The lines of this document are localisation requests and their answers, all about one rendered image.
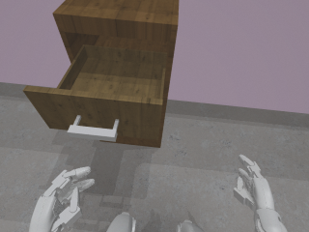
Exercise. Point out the left robot hand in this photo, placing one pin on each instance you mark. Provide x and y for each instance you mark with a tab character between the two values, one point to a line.
49	207

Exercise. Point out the robot right thigh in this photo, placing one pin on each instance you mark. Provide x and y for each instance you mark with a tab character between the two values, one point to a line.
188	227

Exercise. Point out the robot right forearm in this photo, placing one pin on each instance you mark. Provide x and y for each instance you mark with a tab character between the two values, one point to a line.
267	220

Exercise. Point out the drawer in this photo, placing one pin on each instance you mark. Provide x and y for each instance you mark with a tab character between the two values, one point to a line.
103	84

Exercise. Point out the cabinet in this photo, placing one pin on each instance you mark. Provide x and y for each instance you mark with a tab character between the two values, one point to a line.
149	25

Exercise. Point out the robot left thigh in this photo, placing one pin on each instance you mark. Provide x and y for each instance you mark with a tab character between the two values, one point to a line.
122	223

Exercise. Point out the right robot hand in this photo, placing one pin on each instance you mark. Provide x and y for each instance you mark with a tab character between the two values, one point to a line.
260	196

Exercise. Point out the handle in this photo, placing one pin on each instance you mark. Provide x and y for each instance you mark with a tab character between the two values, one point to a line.
93	133

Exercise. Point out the robot thigh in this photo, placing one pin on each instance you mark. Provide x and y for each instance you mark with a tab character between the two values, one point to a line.
188	227
122	223

